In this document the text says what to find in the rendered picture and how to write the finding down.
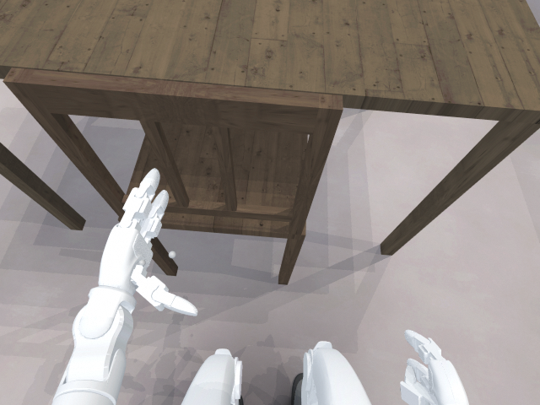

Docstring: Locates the left robot forearm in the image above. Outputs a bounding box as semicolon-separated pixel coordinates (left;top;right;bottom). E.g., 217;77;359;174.
52;286;137;405

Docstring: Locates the chair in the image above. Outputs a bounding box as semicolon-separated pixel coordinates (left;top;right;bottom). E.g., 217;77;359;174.
3;67;343;285

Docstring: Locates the robot right hand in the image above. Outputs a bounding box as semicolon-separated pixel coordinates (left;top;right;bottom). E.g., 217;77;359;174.
400;330;469;405

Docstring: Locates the right robot shin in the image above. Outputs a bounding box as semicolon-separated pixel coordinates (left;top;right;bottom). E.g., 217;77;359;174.
301;341;332;405

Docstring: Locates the table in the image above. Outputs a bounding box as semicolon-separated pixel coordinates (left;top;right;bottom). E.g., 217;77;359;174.
0;0;540;256

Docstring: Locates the robot right thigh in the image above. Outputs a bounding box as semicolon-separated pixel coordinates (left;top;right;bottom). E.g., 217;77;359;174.
303;348;372;405

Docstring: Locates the robot left hand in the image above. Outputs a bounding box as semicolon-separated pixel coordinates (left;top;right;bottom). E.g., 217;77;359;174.
98;168;197;316

